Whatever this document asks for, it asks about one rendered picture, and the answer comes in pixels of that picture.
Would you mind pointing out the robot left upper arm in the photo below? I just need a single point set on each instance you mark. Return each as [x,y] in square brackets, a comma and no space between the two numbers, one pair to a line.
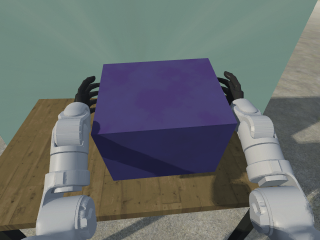
[66,218]

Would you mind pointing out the carton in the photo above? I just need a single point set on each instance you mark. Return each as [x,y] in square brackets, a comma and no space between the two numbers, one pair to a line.
[161,118]

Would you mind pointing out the left robot hand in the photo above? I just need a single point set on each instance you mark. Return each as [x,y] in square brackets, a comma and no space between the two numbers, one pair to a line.
[84,95]

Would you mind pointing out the table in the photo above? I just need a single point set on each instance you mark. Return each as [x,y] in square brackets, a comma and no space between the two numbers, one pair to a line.
[26,160]

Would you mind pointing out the robot right forearm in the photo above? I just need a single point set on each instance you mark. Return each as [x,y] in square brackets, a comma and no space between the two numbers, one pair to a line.
[266,165]

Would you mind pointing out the right robot hand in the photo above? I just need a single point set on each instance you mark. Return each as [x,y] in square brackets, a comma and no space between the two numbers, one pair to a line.
[233,90]

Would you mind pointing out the robot left forearm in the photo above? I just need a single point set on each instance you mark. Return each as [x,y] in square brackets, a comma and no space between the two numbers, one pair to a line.
[68,169]

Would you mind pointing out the robot right upper arm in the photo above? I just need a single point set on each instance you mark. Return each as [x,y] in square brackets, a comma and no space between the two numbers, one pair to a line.
[282,213]

